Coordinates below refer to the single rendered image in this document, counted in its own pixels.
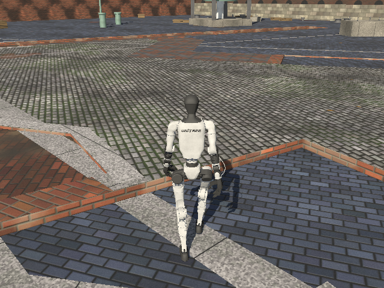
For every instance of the robot left upper arm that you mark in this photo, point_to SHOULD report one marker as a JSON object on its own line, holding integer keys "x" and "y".
{"x": 173, "y": 126}

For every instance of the robot left hand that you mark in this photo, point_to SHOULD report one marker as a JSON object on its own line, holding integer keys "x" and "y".
{"x": 170, "y": 168}

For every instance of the robot right hand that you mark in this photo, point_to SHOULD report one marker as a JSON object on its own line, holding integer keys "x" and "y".
{"x": 219, "y": 184}

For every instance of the left robot forearm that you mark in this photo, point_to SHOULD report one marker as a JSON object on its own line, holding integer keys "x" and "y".
{"x": 167, "y": 158}

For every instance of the robot right upper arm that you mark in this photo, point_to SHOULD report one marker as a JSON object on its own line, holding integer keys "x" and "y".
{"x": 210, "y": 126}

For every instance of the right robot forearm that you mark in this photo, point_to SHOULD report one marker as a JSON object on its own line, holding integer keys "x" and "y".
{"x": 216, "y": 165}

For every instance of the right robot foot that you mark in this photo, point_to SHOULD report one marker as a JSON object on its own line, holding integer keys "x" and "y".
{"x": 198, "y": 227}

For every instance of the robot head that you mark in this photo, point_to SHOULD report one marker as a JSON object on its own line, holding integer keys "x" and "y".
{"x": 191, "y": 104}

